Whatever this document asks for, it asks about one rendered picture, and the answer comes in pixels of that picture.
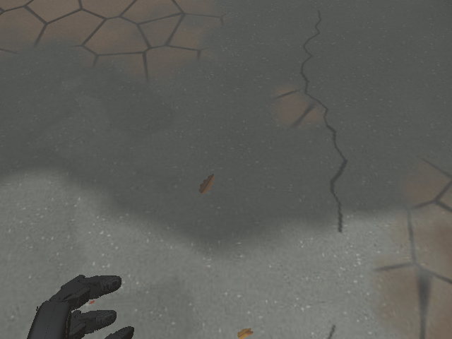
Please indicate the left robot hand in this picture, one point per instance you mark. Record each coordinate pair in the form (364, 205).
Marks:
(54, 319)

